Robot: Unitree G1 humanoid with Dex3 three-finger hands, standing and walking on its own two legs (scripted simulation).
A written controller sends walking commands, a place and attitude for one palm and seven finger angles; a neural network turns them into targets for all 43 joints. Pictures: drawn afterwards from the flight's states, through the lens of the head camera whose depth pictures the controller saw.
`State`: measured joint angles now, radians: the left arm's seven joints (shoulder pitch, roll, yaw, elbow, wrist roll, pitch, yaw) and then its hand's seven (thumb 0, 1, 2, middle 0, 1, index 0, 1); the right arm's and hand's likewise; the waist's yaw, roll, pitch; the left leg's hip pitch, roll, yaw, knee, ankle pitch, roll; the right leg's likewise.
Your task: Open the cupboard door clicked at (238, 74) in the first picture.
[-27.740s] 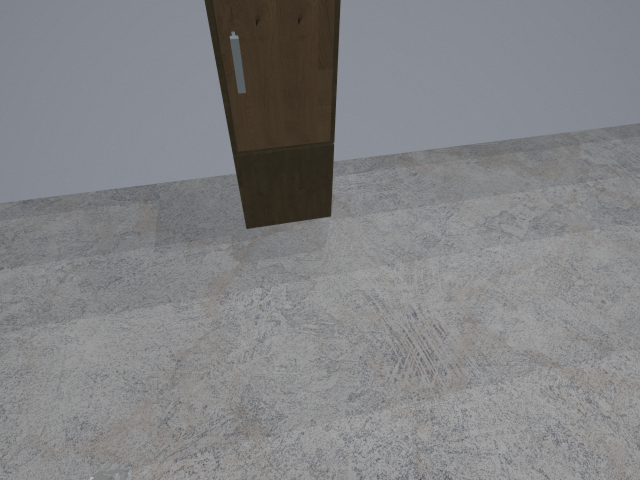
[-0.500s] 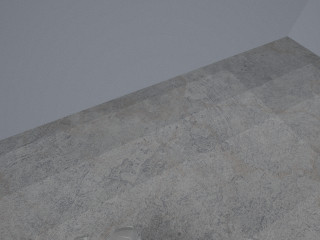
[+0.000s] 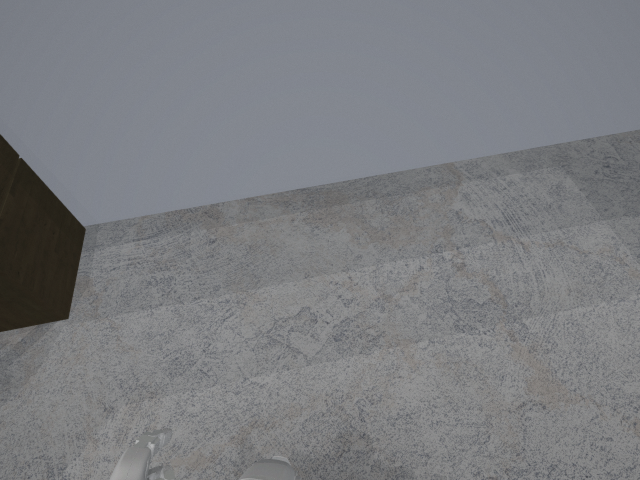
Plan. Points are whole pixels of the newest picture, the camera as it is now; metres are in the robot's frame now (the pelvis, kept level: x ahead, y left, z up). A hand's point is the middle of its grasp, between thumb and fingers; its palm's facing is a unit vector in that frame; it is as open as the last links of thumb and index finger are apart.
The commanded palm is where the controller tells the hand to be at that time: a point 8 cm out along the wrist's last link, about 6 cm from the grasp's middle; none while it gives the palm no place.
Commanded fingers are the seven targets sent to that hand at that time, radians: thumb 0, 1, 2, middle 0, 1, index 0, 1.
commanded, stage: turn to face it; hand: left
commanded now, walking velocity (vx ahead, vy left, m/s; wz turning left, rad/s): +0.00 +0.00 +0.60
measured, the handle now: out of the picture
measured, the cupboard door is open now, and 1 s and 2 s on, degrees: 45 45 45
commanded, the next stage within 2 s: take the last steps up to it in 1.46 s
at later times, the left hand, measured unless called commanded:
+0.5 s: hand out of the picture +0.02 +0.24 -0.16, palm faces +0.33 -0.90 -0.27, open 7.4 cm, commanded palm none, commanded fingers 0.00 0.90 0.90 -0.20 -0.30 -0.20 -0.30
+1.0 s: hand out of the picture -0.03 +0.15 -0.16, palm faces +0.62 -0.76 -0.22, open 7.4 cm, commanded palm none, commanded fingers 0.00 0.90 0.90 -0.20 -0.30 -0.20 -0.30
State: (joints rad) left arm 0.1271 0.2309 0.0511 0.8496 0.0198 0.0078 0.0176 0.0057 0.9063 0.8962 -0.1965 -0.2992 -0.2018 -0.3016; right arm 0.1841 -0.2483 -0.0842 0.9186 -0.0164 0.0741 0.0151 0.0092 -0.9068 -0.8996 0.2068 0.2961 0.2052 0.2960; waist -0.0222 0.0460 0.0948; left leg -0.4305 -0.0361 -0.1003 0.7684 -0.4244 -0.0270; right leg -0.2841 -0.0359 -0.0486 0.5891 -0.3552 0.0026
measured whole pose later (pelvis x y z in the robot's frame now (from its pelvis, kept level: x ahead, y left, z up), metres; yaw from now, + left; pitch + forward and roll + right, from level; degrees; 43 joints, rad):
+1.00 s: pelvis +0.04 -0.03 +0.00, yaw +38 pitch +0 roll +2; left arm 0.24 0.20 0.04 0.90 0.02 0.01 0.01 0.01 0.90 0.90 -0.20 -0.30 -0.21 -0.30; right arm 0.10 -0.23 -0.07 0.91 -0.01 0.07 0.04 0.01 -0.91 -0.90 0.20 0.30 0.20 0.30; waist 0.01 -0.05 0.12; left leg -0.32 0.00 0.10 0.65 -0.37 -0.04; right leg -0.21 -0.16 -0.25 0.61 -0.38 0.02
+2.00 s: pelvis +0.04 +0.02 +0.01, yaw +57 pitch +0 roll -1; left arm 0.27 0.24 0.06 1.07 0.03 0.02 -0.02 0.01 0.91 0.90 -0.20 -0.30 -0.20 -0.30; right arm 0.22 -0.17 -0.03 0.97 -0.02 -0.03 -0.01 0.00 -0.91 -0.90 0.20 0.30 0.20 0.30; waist 0.04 -0.05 0.06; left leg -0.17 -0.05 0.10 0.44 -0.29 0.09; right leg -0.48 -0.11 -0.06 1.14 -0.35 0.02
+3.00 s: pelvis +0.16 +0.38 +0.00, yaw +58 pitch -1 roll +0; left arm 0.41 0.15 0.03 1.16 0.02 -0.02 0.00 0.01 0.91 0.90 -0.20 -0.30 -0.20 -0.30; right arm 0.04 -0.17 -0.03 0.94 -0.03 -0.06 0.01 0.00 -0.91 -0.90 0.20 0.30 0.20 0.30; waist 0.08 -0.04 0.10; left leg -0.36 0.01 0.14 0.61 -0.23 0.07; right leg -0.29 -0.08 -0.03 1.10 -0.49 -0.02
